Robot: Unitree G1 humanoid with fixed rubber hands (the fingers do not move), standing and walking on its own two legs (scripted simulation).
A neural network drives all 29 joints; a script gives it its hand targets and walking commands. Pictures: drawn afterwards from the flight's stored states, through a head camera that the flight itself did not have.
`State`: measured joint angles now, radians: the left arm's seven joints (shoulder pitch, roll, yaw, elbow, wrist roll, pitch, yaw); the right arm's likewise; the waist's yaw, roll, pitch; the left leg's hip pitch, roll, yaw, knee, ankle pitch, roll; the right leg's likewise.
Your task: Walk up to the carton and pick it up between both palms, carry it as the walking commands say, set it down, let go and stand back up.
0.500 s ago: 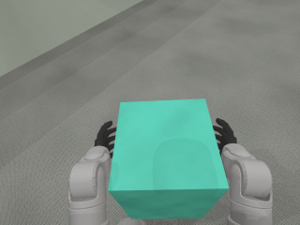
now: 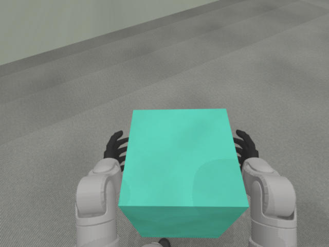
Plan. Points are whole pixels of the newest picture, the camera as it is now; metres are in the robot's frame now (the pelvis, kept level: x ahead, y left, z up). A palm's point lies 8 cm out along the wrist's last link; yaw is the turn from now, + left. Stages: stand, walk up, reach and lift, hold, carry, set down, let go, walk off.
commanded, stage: carry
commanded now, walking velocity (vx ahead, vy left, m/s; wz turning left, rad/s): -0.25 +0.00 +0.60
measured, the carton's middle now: (179, 179) +0.27 +0.00 +0.01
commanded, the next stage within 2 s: none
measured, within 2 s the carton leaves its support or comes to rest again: neither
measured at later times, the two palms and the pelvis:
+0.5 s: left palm out of the picture +0.00 +0.27 +0.06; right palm out of the picture +0.12 +0.00 +0.07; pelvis -0.19 +0.03 +0.00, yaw +19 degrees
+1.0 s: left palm out of the picture -0.20 +0.24 +0.11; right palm out of the picture -0.05 +0.00 +0.09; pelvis -0.36 -0.02 +0.01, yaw +35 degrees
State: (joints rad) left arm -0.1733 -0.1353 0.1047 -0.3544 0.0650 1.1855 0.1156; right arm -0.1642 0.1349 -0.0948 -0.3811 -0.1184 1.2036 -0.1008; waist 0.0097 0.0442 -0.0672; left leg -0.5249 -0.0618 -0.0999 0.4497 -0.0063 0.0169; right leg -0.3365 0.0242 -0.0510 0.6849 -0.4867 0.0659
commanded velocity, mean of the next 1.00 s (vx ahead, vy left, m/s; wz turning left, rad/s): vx -0.25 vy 0.00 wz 0.60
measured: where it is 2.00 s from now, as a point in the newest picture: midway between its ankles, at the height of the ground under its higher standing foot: outside the picture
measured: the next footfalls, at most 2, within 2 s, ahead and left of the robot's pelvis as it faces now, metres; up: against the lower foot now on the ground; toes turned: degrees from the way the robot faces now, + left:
right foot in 0.02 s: -0.01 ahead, -0.10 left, +0.00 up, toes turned -2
left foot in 0.38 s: -0.14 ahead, +0.17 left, +0.00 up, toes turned +19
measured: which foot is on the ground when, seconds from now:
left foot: down 0.00-0.04, up 0.06-0.36, down 0.38-0.76, up 0.78-1.00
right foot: up 0.00-0.00, down 0.02-0.38, up 0.40-0.74, down 0.76-1.00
